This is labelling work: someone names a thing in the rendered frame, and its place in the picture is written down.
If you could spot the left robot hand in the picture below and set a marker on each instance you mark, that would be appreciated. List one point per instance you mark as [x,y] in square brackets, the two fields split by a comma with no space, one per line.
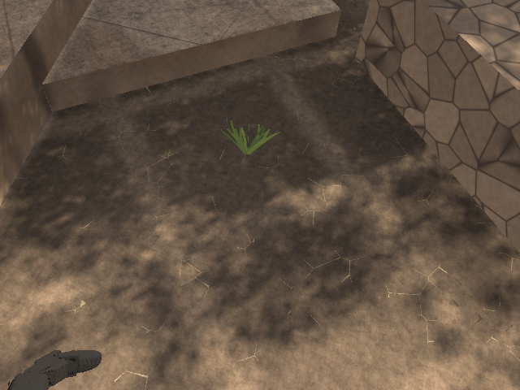
[54,367]

